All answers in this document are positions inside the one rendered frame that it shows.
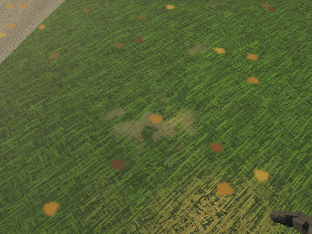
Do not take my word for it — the robot right hand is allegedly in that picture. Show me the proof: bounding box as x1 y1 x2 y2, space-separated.
269 211 312 234

